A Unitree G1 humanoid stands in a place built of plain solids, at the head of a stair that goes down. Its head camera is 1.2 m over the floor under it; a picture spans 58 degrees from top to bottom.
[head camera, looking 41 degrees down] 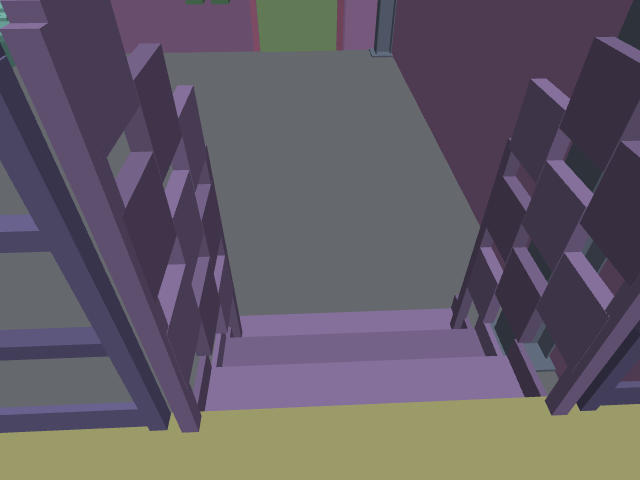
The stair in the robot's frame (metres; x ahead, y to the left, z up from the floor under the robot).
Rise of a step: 0.17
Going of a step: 0.25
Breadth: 1.12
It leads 3 degrees to the left of straight ahead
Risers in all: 4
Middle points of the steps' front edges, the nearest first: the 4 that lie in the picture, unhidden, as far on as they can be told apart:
0.65 -0.16 0.00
0.90 -0.15 -0.16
1.15 -0.14 -0.33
1.40 -0.13 -0.49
